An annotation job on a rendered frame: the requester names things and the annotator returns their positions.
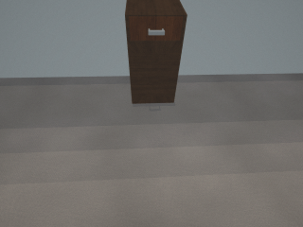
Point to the drawer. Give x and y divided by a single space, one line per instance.
140 25

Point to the cabinet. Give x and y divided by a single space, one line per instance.
154 64

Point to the handle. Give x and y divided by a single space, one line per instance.
156 32

